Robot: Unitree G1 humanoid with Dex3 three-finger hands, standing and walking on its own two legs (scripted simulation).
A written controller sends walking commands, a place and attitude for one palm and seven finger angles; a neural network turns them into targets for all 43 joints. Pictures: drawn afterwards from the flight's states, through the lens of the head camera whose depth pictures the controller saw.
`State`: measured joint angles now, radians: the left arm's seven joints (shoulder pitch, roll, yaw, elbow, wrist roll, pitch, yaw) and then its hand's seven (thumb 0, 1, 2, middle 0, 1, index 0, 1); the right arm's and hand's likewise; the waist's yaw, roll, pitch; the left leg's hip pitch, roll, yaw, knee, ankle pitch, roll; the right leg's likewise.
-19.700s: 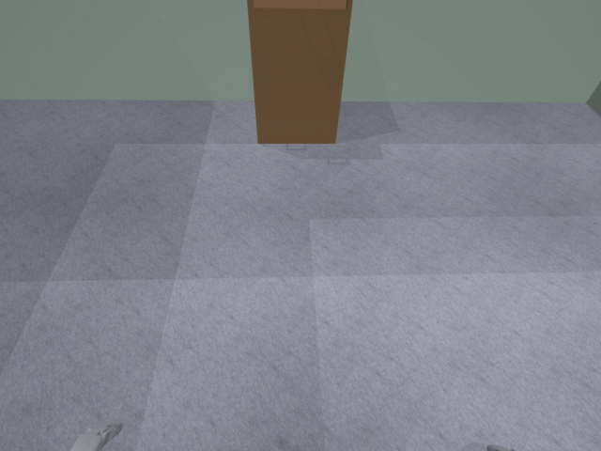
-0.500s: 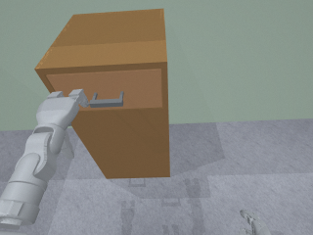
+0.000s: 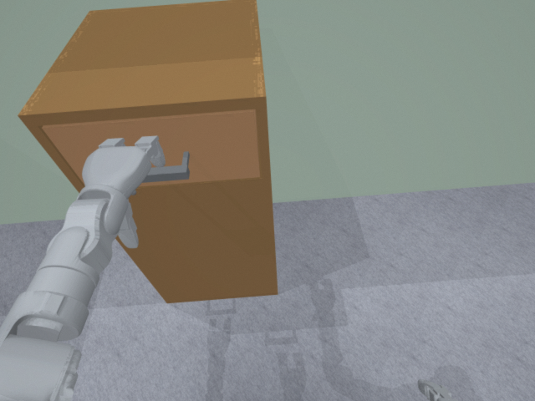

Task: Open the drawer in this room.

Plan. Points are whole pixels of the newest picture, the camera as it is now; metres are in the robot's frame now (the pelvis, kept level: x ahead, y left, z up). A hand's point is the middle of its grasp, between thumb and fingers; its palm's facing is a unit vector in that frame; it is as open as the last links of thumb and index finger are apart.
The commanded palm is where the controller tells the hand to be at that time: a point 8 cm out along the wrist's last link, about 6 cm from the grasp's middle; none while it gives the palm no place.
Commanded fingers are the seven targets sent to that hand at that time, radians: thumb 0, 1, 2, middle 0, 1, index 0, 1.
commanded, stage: move the hooked fingers above the handle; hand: left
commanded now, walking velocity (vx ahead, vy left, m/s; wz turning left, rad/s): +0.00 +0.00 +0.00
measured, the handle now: (160, 166) +0.53 +0.26 +0.02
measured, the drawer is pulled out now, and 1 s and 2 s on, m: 0.00 0.00 0.00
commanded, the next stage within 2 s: none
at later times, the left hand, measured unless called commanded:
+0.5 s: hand (158, 167) +0.48 +0.23 +0.07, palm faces -0.03 -0.04 -1.00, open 13.9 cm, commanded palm +0.46 +0.25 +0.13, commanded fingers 0.00 -0.50 0.30 -0.30 -1.20 -0.30 -1.20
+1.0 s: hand (143, 171) +0.47 +0.26 +0.06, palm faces -0.06 +0.00 -1.00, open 13.8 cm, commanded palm +0.46 +0.25 +0.13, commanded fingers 0.00 -0.50 0.30 -0.30 -1.20 -0.30 -1.20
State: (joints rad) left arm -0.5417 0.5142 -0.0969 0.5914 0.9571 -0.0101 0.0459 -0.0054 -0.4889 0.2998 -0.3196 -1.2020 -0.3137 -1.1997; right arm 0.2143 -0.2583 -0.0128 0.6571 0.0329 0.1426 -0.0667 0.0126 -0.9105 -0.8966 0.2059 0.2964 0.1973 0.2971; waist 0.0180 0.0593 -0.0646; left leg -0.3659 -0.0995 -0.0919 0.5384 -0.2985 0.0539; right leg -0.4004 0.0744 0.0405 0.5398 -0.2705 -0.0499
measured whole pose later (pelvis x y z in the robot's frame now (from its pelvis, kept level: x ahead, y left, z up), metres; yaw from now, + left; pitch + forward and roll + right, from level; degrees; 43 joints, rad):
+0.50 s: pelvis +0.02 +0.02 -0.01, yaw -1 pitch +13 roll -1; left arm -0.74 0.47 -0.10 0.84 1.02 -0.05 0.16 0.00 -0.49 0.30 -0.32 -1.20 -0.32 -1.20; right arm 0.29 -0.25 -0.03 0.69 0.02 0.15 -0.04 0.01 -0.91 -0.90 0.21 0.30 0.20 0.30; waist -0.04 0.05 -0.11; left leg -0.48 -0.11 -0.07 0.60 -0.34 0.08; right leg -0.50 0.07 0.05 0.59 -0.31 -0.03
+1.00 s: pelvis +0.01 +0.02 -0.01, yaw -1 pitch +13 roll -1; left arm -0.78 0.53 -0.09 0.94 1.02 -0.04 0.16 -0.01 -0.49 0.30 -0.32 -1.20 -0.32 -1.21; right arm 0.33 -0.26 -0.04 0.67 0.03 0.14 -0.04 0.01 -0.91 -0.90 0.21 0.30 0.20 0.30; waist -0.05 0.05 -0.11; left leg -0.50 -0.10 -0.07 0.61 -0.33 0.07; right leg -0.52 0.08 0.05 0.58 -0.28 -0.03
